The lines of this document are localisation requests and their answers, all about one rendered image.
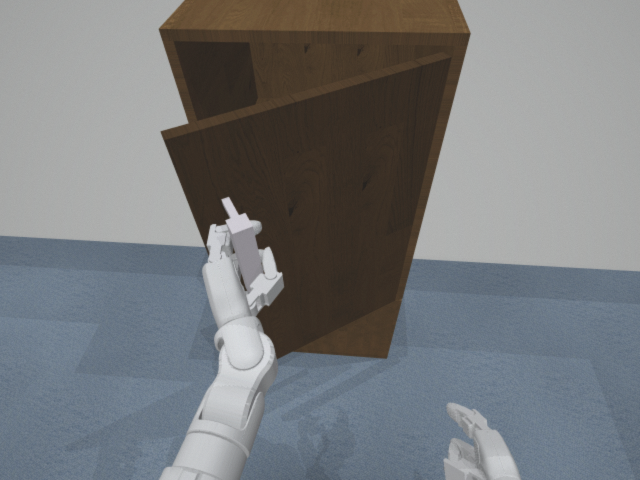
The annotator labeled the cupboard door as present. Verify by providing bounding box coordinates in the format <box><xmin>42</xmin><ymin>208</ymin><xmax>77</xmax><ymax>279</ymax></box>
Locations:
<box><xmin>160</xmin><ymin>52</ymin><xmax>452</xmax><ymax>359</ymax></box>

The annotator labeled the robot right hand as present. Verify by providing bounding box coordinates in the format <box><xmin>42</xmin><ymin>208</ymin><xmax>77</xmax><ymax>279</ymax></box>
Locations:
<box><xmin>443</xmin><ymin>403</ymin><xmax>521</xmax><ymax>480</ymax></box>

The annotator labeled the robot left hand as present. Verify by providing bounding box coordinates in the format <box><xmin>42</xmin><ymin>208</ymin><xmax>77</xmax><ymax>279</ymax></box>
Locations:
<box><xmin>202</xmin><ymin>220</ymin><xmax>284</xmax><ymax>329</ymax></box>

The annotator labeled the left robot forearm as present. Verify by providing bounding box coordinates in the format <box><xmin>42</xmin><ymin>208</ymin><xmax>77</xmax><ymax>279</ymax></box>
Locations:
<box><xmin>159</xmin><ymin>316</ymin><xmax>278</xmax><ymax>480</ymax></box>

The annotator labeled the handle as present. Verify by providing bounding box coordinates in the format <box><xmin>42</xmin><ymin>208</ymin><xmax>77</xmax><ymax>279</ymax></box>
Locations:
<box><xmin>221</xmin><ymin>197</ymin><xmax>264</xmax><ymax>292</ymax></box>

